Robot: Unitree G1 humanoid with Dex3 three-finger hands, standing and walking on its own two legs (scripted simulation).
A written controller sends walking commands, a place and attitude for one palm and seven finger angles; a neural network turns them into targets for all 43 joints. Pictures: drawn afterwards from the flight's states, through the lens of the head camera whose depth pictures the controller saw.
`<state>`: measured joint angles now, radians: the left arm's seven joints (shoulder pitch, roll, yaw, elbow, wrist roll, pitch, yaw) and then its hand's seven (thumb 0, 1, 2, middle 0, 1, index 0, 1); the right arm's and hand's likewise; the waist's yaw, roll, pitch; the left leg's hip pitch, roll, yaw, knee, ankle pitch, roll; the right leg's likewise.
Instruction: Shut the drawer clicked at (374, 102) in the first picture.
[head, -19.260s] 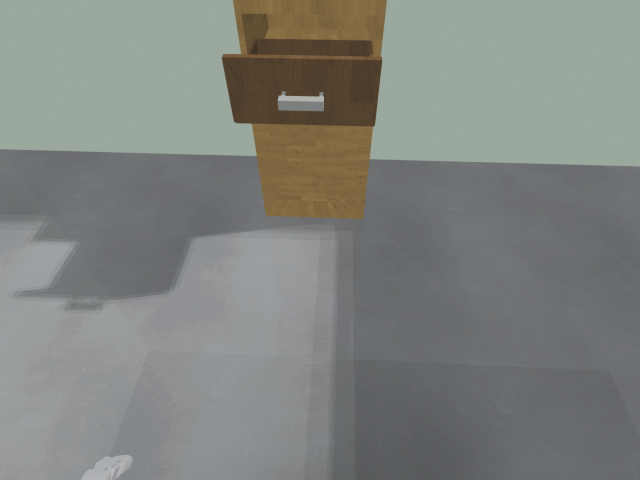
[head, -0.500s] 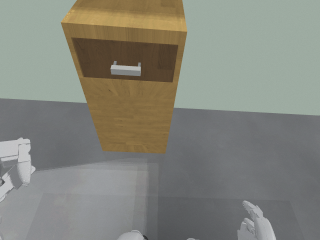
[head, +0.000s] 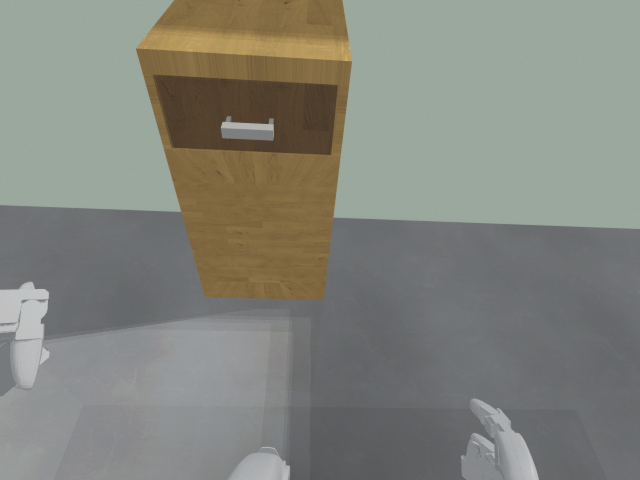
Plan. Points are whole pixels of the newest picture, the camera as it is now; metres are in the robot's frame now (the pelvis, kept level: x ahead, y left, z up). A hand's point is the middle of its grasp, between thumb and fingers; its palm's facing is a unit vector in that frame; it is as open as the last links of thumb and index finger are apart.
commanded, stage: stop stepping back and stand still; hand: left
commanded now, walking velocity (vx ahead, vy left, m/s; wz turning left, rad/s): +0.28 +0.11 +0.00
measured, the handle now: (249, 126) +0.83 +0.22 -0.01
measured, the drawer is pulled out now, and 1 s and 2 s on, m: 0.00 0.00 0.00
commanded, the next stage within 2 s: let the arm hang, fingers relaxed in 0.92 s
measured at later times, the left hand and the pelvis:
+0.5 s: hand out of the picture +0.11 +0.27 +0.19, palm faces +0.36 -0.79 -0.50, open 3.3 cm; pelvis -0.07 +0.02 +0.01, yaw -1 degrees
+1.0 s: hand out of the picture +0.12 +0.29 +0.18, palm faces +0.38 -0.78 -0.50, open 3.3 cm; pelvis -0.06 +0.05 +0.01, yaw +1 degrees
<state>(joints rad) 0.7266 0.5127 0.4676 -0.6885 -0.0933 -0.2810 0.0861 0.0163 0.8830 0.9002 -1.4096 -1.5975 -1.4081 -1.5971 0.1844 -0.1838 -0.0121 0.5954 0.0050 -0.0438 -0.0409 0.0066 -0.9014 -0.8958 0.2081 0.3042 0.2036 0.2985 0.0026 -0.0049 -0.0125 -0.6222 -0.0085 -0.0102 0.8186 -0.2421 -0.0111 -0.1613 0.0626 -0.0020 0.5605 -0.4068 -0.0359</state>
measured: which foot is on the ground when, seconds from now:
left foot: up 0.00-0.10, down 0.12-0.42, up 0.44-0.66, down 0.68-1.00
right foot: down 0.00-1.00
